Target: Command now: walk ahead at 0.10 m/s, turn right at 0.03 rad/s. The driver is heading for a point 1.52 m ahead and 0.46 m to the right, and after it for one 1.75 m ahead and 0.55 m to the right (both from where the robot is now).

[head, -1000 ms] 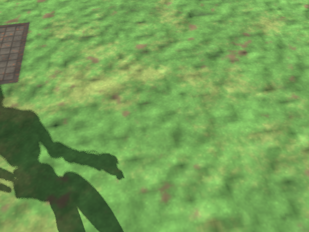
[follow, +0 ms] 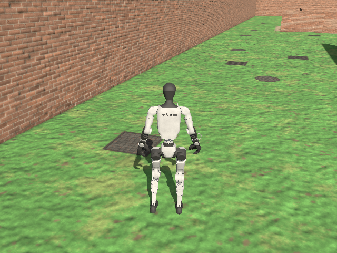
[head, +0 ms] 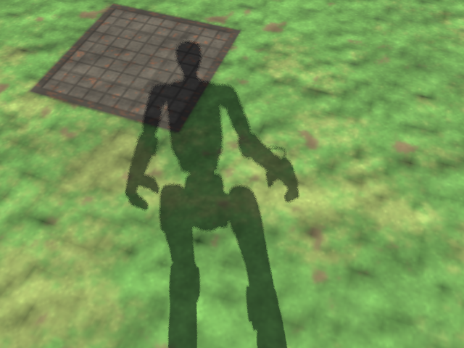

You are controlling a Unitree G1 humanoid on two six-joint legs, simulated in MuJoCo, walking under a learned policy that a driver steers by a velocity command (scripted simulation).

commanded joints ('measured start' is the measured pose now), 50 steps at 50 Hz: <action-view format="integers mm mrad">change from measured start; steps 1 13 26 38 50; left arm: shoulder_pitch -78 50 8 34 -20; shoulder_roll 165 126 227 270 137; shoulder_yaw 33 42 74 109 60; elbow -54 -58 -124 -152 -203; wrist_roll -22 -28 -31 -33 -28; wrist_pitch -3 52 78 83 102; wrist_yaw -6 -4 55 47 17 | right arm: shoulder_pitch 103 -68 -81 -72 -31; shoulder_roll -51 -128 -43 -127 -167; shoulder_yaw -12 -50 -36 -58 -66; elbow -21 -64 -56 -65 -24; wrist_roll -3 11 11 -44 8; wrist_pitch -3 -17 -40 -65 -32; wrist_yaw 5 -26 -12 12 10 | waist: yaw -56 -2 -5 16 -65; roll -152 148 -146 119 161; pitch -207 -116 -187 -113 -148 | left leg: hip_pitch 250 258 -53 255 354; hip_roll -17 258 -48 345 257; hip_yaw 32 -92 -5 -351 -35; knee -219 -351 65 -532 -452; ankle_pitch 156 485 -21 373 536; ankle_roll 11 206 -26 323 302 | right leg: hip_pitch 60 -78 203 -257 -93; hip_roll -210 -21 -180 41 -17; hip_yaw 191 5 382 209 14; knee -85 265 -27 710 340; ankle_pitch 326 -200 314 -441 -313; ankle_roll -185 11 -181 75 118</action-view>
